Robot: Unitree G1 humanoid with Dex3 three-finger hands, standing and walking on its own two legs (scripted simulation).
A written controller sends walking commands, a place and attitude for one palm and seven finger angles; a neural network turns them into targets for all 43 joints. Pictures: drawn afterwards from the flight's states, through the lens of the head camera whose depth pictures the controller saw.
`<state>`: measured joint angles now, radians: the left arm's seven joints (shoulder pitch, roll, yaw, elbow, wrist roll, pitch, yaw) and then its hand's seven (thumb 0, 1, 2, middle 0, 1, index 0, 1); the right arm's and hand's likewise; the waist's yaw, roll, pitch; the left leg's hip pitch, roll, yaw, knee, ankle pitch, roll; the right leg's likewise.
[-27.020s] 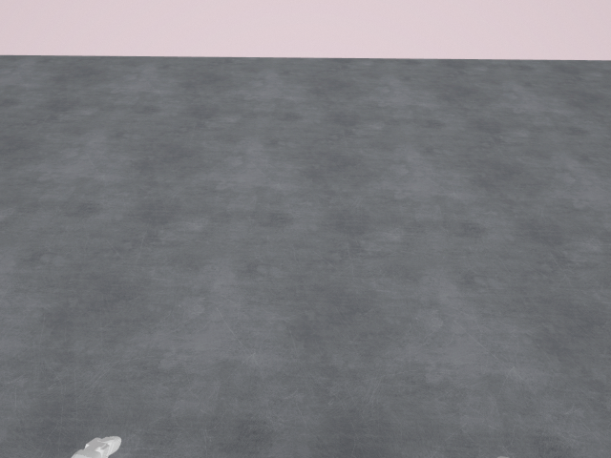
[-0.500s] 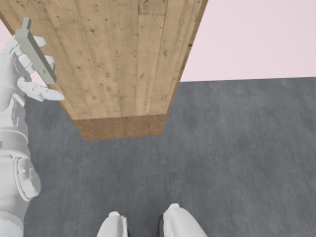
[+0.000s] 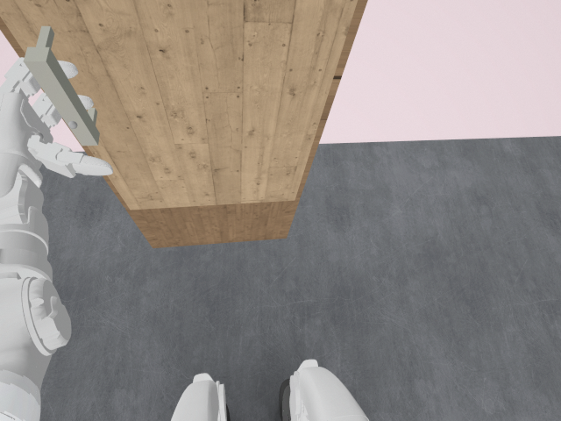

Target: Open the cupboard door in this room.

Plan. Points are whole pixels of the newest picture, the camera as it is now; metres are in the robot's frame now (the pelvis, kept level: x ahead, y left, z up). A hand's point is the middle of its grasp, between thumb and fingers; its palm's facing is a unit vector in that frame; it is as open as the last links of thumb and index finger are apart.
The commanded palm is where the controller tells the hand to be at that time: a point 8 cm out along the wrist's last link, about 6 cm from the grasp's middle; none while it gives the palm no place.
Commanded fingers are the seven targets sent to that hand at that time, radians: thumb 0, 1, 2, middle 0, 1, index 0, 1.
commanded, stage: slide the fingers in behind the handle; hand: left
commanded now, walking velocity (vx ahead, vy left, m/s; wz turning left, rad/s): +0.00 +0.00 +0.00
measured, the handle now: (70, 91) +0.56 +0.25 +0.07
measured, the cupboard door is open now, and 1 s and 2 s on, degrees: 0 0 47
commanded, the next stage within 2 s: close the thumb around the handle in 0.02 s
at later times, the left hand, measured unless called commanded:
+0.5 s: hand (77, 127) +0.50 +0.23 +0.07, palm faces +0.03 -1.00 -0.02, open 9.9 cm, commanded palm +0.47 +0.28 +0.07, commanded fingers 0.00 0.62 0.78 -0.38 -1.32 -0.38 -1.32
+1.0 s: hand (81, 126) +0.50 +0.23 +0.07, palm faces +0.04 -1.00 -0.01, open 6.0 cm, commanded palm +0.46 +0.27 +0.07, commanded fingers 0.00 0.90 0.90 -0.40 -1.35 -0.40 -1.35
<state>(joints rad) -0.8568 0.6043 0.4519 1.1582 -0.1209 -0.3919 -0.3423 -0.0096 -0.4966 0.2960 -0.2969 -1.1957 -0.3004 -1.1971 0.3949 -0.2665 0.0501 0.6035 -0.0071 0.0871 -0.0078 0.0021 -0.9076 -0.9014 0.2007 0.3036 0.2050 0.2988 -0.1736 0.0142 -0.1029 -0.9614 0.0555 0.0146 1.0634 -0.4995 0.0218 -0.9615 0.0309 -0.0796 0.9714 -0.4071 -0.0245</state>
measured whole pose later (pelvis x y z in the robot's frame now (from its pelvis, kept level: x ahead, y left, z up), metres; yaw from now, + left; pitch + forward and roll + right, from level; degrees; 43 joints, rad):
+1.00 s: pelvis +0.00 +0.01 +0.00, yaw +0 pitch +22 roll -3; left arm -0.84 0.57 0.45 1.14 -0.12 -0.39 -0.31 0.01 0.69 0.82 -0.32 -1.31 -0.34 -1.33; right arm 0.39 -0.26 0.05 0.60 -0.01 0.08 -0.01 0.00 -0.91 -0.90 0.20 0.30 0.20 0.30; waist -0.18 0.02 -0.11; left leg -0.96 0.05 0.02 1.07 -0.50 0.03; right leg -0.96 0.03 -0.07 0.98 -0.41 -0.02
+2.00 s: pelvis +0.01 -0.04 +0.02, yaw +4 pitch +11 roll +0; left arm 0.29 -0.07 -0.26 0.01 0.12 -0.27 0.53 0.01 0.66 0.75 -0.31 -1.31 -0.34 -1.33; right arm 0.20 -0.17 0.02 0.51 -0.08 -0.01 0.02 0.01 -0.91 -0.90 0.20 0.30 0.20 0.30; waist -0.01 0.03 -0.14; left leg -0.66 0.02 -0.02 0.96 -0.48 -0.03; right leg -0.68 0.00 -0.11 0.96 -0.46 -0.07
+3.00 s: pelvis -0.01 -0.02 +0.01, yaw +4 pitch +11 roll +0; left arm 0.15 0.05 -0.20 0.13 0.08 -0.37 0.24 -0.01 -0.49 0.30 -0.33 -0.50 -0.28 -0.50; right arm 0.21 -0.19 0.02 0.54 -0.05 -0.03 0.00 0.01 -0.91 -0.90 0.20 0.30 0.20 0.30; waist 0.01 0.02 -0.12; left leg -0.72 0.00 -0.01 1.00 -0.47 0.00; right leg -0.74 -0.02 -0.09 1.00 -0.44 -0.05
